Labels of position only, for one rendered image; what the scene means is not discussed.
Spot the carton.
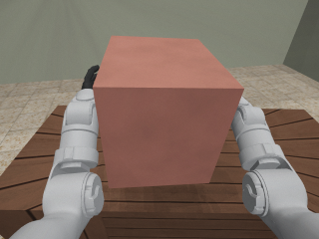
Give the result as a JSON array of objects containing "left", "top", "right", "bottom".
[{"left": 93, "top": 35, "right": 244, "bottom": 188}]

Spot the left robot upper arm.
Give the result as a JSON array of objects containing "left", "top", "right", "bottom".
[{"left": 9, "top": 171, "right": 105, "bottom": 239}]

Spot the right robot upper arm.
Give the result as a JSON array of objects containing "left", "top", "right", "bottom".
[{"left": 242, "top": 168, "right": 319, "bottom": 239}]

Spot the robot right forearm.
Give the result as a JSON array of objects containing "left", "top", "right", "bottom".
[{"left": 230, "top": 97, "right": 308, "bottom": 205}]

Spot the robot left hand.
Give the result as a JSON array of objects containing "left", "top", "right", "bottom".
[{"left": 81, "top": 65, "right": 100, "bottom": 90}]

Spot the pedestal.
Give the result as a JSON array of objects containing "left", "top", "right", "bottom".
[{"left": 0, "top": 105, "right": 319, "bottom": 239}]

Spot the robot left forearm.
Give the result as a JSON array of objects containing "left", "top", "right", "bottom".
[{"left": 42, "top": 89, "right": 99, "bottom": 214}]

